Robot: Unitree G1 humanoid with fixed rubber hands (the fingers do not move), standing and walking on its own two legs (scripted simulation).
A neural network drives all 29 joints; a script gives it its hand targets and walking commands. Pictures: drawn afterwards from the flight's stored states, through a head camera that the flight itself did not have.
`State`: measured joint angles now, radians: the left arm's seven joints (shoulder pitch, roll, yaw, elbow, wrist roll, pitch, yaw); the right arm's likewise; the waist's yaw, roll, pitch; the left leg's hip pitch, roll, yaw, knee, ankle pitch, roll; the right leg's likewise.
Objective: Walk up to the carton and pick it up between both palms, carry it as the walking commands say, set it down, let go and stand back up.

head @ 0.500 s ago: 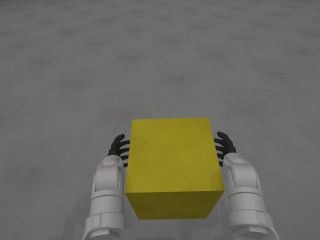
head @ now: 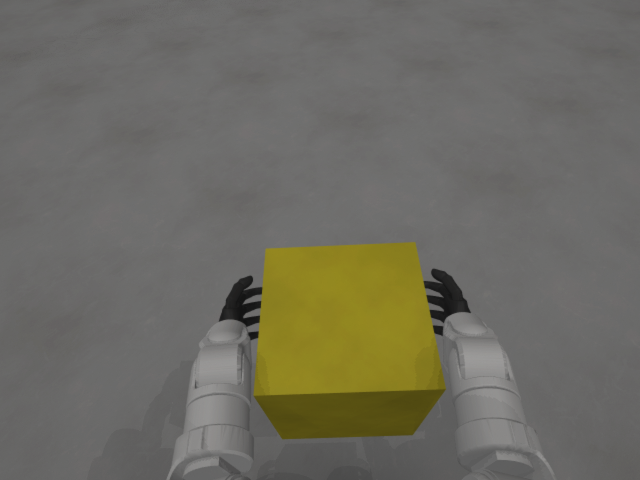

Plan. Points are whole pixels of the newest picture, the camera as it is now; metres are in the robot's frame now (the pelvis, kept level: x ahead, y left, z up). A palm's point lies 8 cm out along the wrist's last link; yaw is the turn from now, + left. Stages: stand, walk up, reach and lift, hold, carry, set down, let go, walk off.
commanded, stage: set down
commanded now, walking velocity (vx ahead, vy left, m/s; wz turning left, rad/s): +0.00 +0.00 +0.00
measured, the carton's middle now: (343, 347) +0.31 +0.01 -0.07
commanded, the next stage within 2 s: none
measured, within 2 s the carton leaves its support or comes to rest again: neither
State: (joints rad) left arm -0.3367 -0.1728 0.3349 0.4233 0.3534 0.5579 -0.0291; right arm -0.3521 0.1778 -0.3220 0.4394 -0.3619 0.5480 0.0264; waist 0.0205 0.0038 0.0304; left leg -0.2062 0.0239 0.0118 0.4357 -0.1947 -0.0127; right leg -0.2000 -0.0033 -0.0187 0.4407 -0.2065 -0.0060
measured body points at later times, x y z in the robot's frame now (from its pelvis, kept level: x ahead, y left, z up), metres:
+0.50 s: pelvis -0.04 +0.01 -0.05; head +0.10 +0.01 +0.38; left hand +0.33 +0.16 -0.10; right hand +0.34 -0.14 -0.09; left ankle +0.03 +0.13 -0.74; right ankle +0.02 -0.12 -0.74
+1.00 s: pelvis -0.04 +0.01 -0.12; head +0.14 +0.01 +0.29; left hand +0.36 +0.16 -0.18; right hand +0.37 -0.14 -0.18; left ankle +0.03 +0.13 -0.74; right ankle +0.02 -0.12 -0.74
